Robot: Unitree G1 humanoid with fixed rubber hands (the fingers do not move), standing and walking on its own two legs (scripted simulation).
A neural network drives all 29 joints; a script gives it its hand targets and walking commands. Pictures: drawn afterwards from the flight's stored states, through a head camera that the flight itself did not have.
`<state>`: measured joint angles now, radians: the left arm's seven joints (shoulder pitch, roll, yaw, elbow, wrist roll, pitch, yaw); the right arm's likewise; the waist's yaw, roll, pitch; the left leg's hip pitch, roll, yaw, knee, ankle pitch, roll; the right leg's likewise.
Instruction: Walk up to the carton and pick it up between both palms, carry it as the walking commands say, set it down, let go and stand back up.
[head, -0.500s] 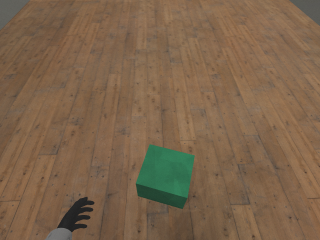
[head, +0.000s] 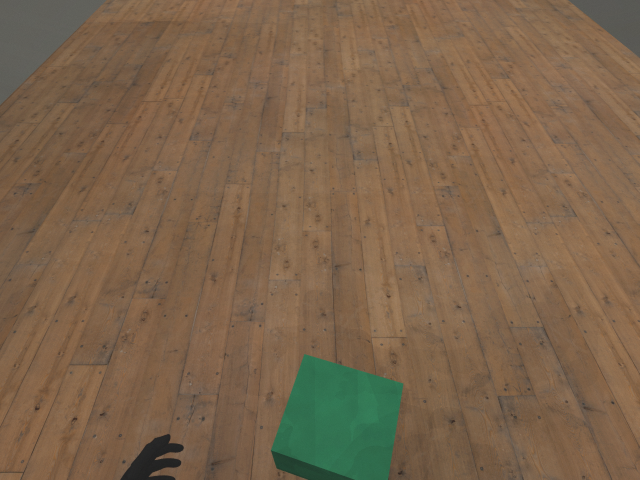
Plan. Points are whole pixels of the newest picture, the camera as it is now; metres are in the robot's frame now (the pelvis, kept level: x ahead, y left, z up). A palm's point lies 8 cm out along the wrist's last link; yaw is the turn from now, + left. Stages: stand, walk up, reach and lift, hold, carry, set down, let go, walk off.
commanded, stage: walk up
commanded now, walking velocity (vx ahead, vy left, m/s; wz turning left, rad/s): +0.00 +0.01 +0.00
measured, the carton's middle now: (338, 426) +0.38 -0.03 -0.66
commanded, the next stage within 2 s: none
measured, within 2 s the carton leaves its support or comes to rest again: neither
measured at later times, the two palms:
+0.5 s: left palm out of the picture +0.14 +0.26 -0.10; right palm out of the picture +0.12 -0.24 -0.10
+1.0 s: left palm out of the picture +0.12 +0.28 -0.10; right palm out of the picture +0.11 -0.22 -0.09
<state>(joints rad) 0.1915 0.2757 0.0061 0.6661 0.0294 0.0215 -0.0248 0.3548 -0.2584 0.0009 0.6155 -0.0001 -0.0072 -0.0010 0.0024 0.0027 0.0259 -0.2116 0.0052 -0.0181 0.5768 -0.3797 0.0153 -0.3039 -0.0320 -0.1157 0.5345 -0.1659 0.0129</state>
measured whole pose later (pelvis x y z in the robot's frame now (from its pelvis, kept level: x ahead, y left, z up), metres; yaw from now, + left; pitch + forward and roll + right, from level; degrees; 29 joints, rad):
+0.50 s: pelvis +0.02 +0.01 +0.00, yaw +1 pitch +2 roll -1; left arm 0.21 0.26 0.01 0.67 0.03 0.04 -0.01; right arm 0.31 -0.24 0.00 0.62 0.00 0.03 0.00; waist 0.00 0.00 0.00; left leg -0.27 -0.01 -0.02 0.58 -0.33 0.02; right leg -0.27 -0.06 -0.12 0.54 -0.29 0.02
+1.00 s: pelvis +0.00 +0.02 +0.00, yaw +2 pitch +0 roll -2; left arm 0.21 0.26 0.01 0.67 0.03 0.07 0.00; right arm 0.31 -0.24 0.00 0.62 0.00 0.04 0.00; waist 0.00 0.01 0.02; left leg -0.30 -0.02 -0.02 0.62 -0.33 0.04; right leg -0.27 -0.07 -0.13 0.55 -0.29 0.03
